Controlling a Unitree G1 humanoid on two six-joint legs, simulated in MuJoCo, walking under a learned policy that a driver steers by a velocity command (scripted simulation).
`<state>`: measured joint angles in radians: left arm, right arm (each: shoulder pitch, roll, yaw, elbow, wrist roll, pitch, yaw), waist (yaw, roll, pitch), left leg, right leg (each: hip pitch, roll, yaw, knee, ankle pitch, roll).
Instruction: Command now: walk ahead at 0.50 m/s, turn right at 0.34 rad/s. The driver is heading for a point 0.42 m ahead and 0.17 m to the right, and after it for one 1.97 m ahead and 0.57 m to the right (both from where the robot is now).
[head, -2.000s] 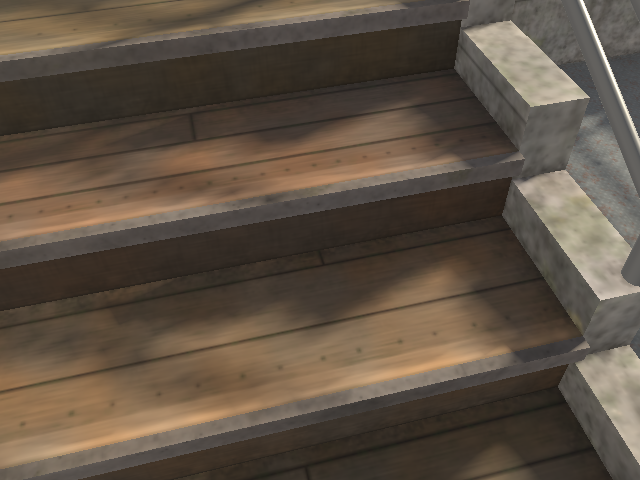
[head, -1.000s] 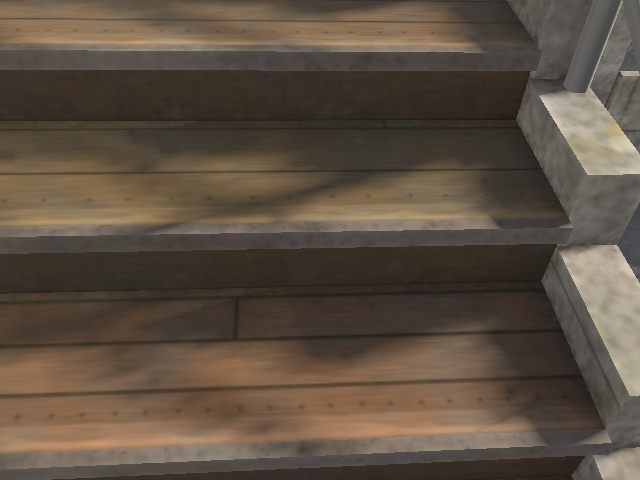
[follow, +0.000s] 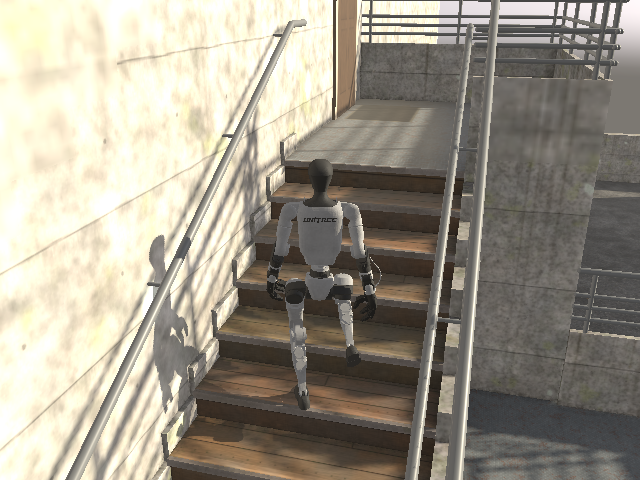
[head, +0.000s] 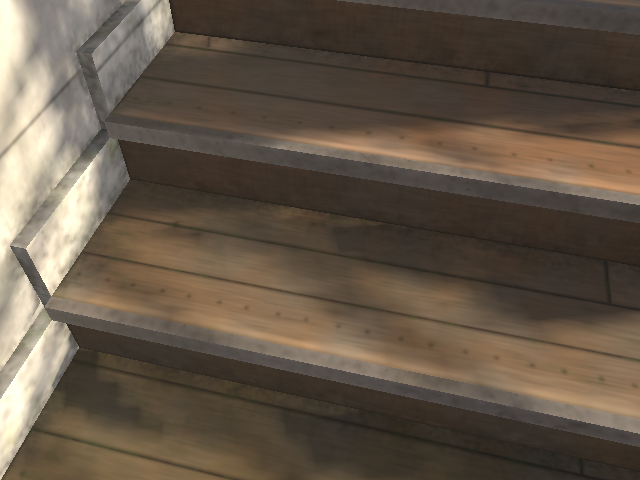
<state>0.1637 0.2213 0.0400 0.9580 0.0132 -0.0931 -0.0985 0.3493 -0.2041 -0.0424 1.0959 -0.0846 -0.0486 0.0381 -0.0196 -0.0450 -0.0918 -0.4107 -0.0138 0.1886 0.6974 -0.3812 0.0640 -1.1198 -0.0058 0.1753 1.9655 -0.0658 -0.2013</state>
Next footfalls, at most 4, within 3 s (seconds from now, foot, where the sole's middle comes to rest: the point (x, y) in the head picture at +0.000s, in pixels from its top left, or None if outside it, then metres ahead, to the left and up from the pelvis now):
0.26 right None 0.31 -0.16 -0.58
0.86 left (356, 324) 0.66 -0.05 -0.41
1.58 right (496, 457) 0.44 -0.25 -0.45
1.90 left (458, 397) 0.52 -0.20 -0.41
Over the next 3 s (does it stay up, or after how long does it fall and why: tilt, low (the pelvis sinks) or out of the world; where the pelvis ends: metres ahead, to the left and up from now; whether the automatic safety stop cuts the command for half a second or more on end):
stays up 0.62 -0.33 0.34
